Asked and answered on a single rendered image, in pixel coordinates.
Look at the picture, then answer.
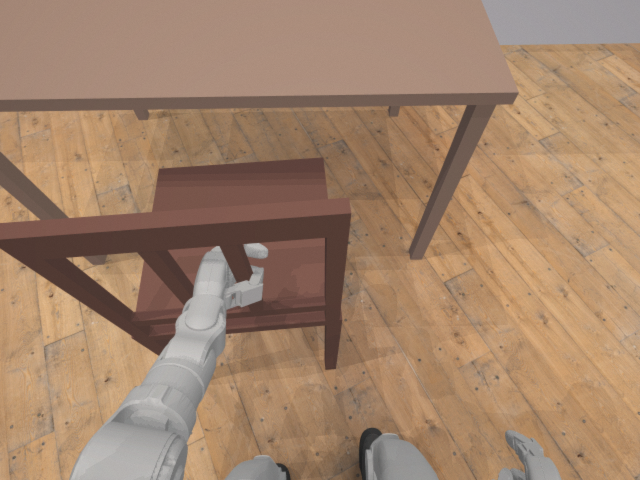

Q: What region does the left robot forearm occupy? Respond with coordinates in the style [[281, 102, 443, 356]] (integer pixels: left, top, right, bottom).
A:
[[69, 294, 227, 480]]

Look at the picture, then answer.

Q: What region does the robot left shin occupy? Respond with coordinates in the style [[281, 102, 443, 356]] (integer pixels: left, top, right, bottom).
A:
[[253, 455, 278, 467]]

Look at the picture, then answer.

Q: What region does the table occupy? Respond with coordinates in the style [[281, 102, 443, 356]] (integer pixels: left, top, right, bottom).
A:
[[0, 0, 519, 265]]

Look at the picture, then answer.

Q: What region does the robot left upper arm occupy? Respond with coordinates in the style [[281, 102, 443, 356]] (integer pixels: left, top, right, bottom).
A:
[[74, 421, 188, 480]]

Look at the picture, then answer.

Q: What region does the left robot hand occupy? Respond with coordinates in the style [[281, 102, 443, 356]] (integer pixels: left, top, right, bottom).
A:
[[193, 243, 268, 310]]

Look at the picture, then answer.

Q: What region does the right robot hand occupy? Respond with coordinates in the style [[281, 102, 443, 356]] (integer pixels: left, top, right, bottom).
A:
[[492, 430, 562, 480]]

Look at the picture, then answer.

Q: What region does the left robot thigh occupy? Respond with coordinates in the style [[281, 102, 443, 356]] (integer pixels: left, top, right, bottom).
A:
[[224, 459, 286, 480]]

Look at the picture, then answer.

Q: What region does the chair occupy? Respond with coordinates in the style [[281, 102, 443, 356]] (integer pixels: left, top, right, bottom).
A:
[[0, 157, 351, 370]]

